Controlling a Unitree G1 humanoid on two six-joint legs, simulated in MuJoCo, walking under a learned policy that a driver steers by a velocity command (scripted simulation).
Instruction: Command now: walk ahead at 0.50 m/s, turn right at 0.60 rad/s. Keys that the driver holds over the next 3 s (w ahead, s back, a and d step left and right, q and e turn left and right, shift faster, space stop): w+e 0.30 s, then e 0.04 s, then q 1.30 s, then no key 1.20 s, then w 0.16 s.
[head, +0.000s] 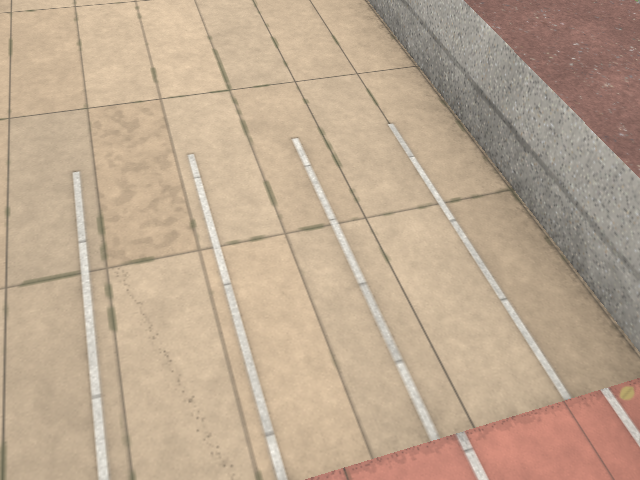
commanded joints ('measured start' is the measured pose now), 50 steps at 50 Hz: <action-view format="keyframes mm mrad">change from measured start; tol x32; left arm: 1 14 -8 -3 -41 0 -1 -21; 19 -521 -33 -16 -132 -5 -79 -29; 28 306 208 27 185 7 -85 -18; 50 47 195 45 -115 -5 7 73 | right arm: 1 -28 -149 -22 -78 11 -12 -17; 28 416 -15 -8 68 127 34 -50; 50 -415 -135 -25 -390 22 177 59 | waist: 1 54 181 13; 20 -133 57 204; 29 47 74 -429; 50 -1 -55 -45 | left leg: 1 -68 294 -222 -249 616 9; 18 599 314 -100 -9 646 17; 21 -48 213 40 -36 262 5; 25 58 138 17 601 444 17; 27 -310 -49 6 1247 -663 -11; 28 -519 -38 -228 1339 -626 -30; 36 -339 62 -125 900 93 -76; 50 -156 37 -33 306 -86 -51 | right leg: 1 83 -19 51 -159 163 -14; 18 -435 -47 -73 -353 59 -65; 21 469 -26 -165 -809 662 -26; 26 1109 -148 -95 -1130 876 -23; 28 1564 -585 200 -546 1742 -203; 32 809 -510 235 -954 347 -292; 35 389 -438 69 -1015 298 -249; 50 415 -401 -95 -1052 -488 -68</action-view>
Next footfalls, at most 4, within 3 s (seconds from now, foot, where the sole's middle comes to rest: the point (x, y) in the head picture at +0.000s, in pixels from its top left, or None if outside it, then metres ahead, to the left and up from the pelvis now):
0.52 right None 0.45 -0.19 -0.93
1.08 left None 0.39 0.04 -0.93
1.58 right None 0.47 -0.15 -0.93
2.06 left None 0.40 0.03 -0.93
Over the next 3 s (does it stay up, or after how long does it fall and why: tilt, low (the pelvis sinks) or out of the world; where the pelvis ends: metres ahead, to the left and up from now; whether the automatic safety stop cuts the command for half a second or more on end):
stays up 0.43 -0.09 -0.15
